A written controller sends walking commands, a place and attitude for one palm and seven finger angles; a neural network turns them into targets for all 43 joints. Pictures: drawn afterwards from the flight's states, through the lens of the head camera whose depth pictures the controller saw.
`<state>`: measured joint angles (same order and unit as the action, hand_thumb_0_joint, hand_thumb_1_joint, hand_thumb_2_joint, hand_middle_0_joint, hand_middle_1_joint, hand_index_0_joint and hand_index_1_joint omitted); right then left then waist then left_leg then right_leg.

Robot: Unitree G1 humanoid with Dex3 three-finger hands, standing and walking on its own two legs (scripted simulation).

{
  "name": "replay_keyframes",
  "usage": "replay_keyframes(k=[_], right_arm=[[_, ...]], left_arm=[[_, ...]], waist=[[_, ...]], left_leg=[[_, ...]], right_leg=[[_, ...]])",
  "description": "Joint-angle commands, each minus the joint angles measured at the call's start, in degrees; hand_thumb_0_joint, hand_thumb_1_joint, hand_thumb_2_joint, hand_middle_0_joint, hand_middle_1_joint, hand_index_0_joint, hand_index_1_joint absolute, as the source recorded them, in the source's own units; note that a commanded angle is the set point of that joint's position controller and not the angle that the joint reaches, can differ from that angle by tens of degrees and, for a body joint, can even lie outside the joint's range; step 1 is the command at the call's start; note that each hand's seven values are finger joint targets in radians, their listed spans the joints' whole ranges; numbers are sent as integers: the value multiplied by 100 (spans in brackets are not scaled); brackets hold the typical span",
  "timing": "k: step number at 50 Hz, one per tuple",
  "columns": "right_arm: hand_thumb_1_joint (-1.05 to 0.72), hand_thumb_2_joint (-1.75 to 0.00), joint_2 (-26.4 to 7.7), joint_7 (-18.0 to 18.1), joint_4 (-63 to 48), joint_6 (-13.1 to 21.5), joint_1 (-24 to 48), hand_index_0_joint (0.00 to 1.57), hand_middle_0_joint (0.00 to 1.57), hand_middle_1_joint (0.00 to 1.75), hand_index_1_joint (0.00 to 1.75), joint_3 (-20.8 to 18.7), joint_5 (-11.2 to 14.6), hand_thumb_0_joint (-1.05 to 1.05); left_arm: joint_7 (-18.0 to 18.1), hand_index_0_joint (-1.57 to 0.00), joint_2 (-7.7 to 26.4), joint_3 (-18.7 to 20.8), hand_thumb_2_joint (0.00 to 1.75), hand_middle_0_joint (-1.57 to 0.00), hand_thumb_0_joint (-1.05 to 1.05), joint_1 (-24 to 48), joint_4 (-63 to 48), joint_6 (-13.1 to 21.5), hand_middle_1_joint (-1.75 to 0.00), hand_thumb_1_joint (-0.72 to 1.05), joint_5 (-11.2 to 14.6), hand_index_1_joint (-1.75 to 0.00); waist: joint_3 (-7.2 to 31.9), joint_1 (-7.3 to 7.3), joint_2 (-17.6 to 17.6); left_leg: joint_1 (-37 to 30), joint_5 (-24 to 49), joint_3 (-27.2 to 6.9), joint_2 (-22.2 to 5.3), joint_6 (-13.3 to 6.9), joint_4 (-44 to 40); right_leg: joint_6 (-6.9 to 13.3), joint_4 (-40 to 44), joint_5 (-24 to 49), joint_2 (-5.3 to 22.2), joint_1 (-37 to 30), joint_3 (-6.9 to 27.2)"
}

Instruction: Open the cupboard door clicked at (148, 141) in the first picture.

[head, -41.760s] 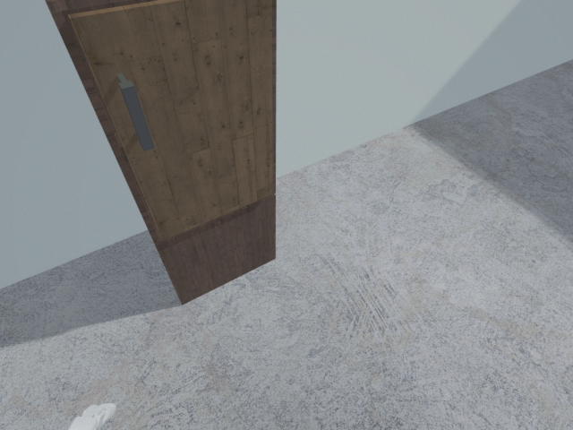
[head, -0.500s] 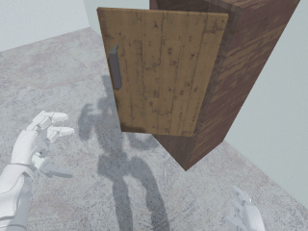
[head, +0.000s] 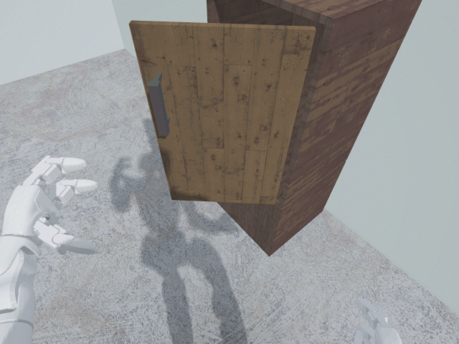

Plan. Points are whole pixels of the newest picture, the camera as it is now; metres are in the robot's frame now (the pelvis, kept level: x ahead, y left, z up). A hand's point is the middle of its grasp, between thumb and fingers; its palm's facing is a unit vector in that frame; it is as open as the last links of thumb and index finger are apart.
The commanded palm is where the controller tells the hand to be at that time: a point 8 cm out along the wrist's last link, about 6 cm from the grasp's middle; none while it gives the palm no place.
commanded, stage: raise the hand with hooked fingers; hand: left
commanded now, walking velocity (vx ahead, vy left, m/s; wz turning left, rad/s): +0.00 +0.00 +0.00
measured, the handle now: (161, 104) +0.60 +0.21 +0.09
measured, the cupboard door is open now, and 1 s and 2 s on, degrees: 48 48 48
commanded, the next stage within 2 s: move the hooked fingers beside the handle in 0.18 s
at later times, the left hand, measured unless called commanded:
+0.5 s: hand (86, 191) +0.33 +0.27 +0.10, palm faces +0.08 -1.00 -0.01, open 14.0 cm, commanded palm +0.30 +0.32 +0.11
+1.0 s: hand (107, 156) +0.41 +0.26 +0.10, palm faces +0.04 -1.00 +0.00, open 14.0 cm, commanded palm +0.39 +0.32 +0.10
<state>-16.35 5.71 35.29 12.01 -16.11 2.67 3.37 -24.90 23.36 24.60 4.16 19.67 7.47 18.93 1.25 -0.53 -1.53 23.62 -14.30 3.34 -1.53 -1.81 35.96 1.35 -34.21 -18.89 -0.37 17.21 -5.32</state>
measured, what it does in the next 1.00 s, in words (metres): stands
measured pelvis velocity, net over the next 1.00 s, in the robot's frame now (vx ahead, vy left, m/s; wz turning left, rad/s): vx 0.02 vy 0.01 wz -0.02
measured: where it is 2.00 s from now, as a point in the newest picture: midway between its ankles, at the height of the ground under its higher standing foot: outside the picture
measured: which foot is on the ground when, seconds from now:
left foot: down 0.00-1.00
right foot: down 0.00-1.00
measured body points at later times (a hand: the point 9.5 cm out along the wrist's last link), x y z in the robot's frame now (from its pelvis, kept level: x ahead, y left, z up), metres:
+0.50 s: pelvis +0.00 -0.01 +0.00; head +0.03 -0.02 +0.45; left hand +0.32 +0.32 +0.11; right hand +0.16 -0.26 -0.09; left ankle +0.05 +0.10 -0.73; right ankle -0.01 -0.10 -0.73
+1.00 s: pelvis +0.02 +0.01 -0.01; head +0.06 +0.01 +0.44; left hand +0.40 +0.32 +0.11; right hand +0.11 -0.26 -0.11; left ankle +0.05 +0.10 -0.73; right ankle -0.01 -0.10 -0.73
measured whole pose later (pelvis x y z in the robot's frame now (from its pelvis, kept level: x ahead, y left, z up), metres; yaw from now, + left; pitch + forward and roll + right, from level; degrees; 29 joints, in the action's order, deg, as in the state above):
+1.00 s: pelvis +0.02 +0.01 -0.01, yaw -1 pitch +7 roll -1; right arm -16.3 4.9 36.6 6.2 -18.8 2.3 3.1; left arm -23.9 27.9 24.7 28.1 44.2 11.4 14.1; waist 2.4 2.6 -0.8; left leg 30.6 -17.0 4.0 -1.8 -2.2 40.0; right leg 0.9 -37.8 -21.0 -0.4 24.3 -4.5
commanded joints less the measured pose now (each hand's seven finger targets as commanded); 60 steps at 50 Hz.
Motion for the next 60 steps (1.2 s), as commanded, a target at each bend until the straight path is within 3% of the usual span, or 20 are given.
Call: replay_keyframes(k=[1,6,8,14,21,22,26,29,32,37,38,40,43,45,49,51,52,56,57,60], right_arm=[[-90,-90,-718,69,-827,353,499,20,20,30,30,-272,35,0],[-90,-90,-714,109,-840,362,528,20,20,30,30,-267,57,0],[-90,-90,-731,103,-849,361,539,20,20,30,30,-270,47,0],[-90,-90,-706,90,-834,358,547,20,20,30,30,-268,60,0],[-90,-90,-771,167,-608,243,382,20,20,30,30,-251,66,0],[-90,-90,-788,174,-582,215,352,20,20,30,30,-263,63,0],[-90,-90,-772,140,-584,185,251,20,20,30,30,-264,47,0],[-90,-90,-815,110,-575,129,137,20,20,30,30,-296,51,0],[-90,-90,-889,54,-659,37,34,20,20,30,30,-331,37,0],[-90,-90,-878,-8,-747,-105,-50,20,20,30,30,-348,32,0],[-90,-90,-890,-15,-726,-130,-101,20,20,30,30,-371,27,0],[-90,-90,-876,-28,-712,-162,-185,20,20,30,30,-391,9,0],[-90,-90,-918,-22,-591,-235,-302,20,20,30,30,-399,-19,0],[-90,-90,-922,-19,-550,-279,-352,20,20,30,30,-400,-21,0],[-90,-90,-945,-23,-467,-381,-437,20,20,30,30,-394,-29,0],[-90,-90,-966,-35,-437,-436,-503,20,20,30,30,-396,-42,0],[-90,-90,-978,-35,-444,-474,-552,20,20,30,30,-393,-49,0],[-90,-90,-984,-74,-431,-564,-625,20,20,30,30,-406,-70,0],[-90,-90,-985,-81,-442,-589,-652,20,20,30,30,-392,-63,0],[-90,-90,-1040,-77,-335,-681,-774,20,20,30,30,-397,-84,0]], left_arm=[[32,-30,1601,468,30,-30,0,1584,-1089,382,-120,-50,130,-120],[-93,-30,1566,365,30,-30,0,1567,-996,277,-120,-50,148,-120],[-114,-30,1642,468,30,-30,0,1541,-989,286,-120,-50,226,-120],[-62,-30,1599,467,30,-30,0,1590,-878,330,-120,-50,220,-120],[-90,-30,1982,466,30,-30,0,2952,-62,387,-120,-50,49,-120],[-117,-30,2146,560,30,-30,0,3095,-24,440,-120,-50,51,-120],[-223,-30,2080,409,30,-30,0,3249,231,560,-120,-50,-54,-120],[-275,-30,1990,338,30,-30,0,3311,632,520,-120,-50,-9,-120],[-267,-30,2302,676,30,-30,0,2988,877,457,-120,-50,12,-120],[-105,-30,2130,428,30,-30,0,3648,817,506,-120,-50,-102,-120],[-53,-30,2262,521,30,-30,0,3725,776,561,-120,-50,-157,-120],[30,-30,2078,348,30,-30,0,3921,589,684,-120,-50,-226,-120],[109,-30,2271,462,30,-30,0,4314,799,784,-120,-50,-264,-120],[117,-30,2145,358,30,-30,0,4370,1006,796,-120,-50,-300,-120],[102,-30,2216,261,30,-30,0,4824,1430,755,-120,-50,-417,-120],[120,-30,2285,301,30,-30,0,4868,1732,736,-120,-50,-461,-120],[113,-30,2390,400,30,-30,0,4896,1873,756,-120,-50,-433,-120],[118,-30,2300,199,30,-30,0,5440,2044,917,-120,-50,-547,-120],[118,-30,2215,102,30,-30,0,5531,2122,953,-120,-50,-524,-120],[141,-30,2509,299,30,-30,0,5744,2772,1010,-120,-50,-611,-120]], waist=[[1008,-8,-483],[990,0,-409],[1091,-39,-81],[1049,-27,-127],[978,234,4],[1139,195,-46],[1617,146,-571],[1583,163,-161],[1764,-16,40],[1564,133,-103],[1674,119,-279],[1911,185,-515],[1914,273,-379],[1985,319,-334],[1899,372,-557],[1869,387,-466],[1901,365,-167],[2040,442,-519],[1970,491,-415],[1864,539,-262]], left_leg=[[-1120,205,-484,95,-37,-540],[-1073,229,-436,114,-50,-477],[-1006,393,-425,115,-70,-403],[-979,429,-380,135,-68,-339],[-718,220,-373,133,-72,-188],[-737,330,-363,126,-70,-124],[-1003,730,-379,155,-69,-76],[-916,846,-401,136,-84,-40],[-807,1094,-385,145,-81,-11],[-795,1017,-398,118,-80,-43],[-874,1056,-415,105,-71,-59],[-1149,1175,-460,82,-55,-40],[-1131,1150,-495,62,-62,9],[-1187,1164,-516,51,-60,-3],[-1147,1130,-554,30,-37,13],[-1107,1106,-572,16,-36,28],[-988,1174,-559,24,-58,69],[-1145,1186,-623,-7,-16,113],[-1101,1189,-641,-16,-27,140],[-846,950,-622,-16,-43,173]], right_leg=[[-13,653,546,-96,453,334],[-46,680,598,-71,453,392],[-80,663,813,-50,314,480],[-107,619,884,-39,396,508],[-158,622,636,18,584,670],[-154,581,753,27,461,731],[-78,365,1309,-16,415,567],[-84,295,1520,-56,477,506],[-70,165,1832,-76,288,469],[-44,132,1598,-133,616,386],[-31,126,1578,-141,645,383],[-12,87,1528,-160,752,348],[-16,91,1491,-188,826,360],[-21,83,1460,-178,872,337],[-3,65,1356,-169,1056,318],[-1,63,1295,-175,1142,302],[4,40,1413,-194,993,301],[10,-39,1256,-197,1299,285],[20,-45,1225,-219,1347,281],[-5,-53,1105,-206,1443,307]])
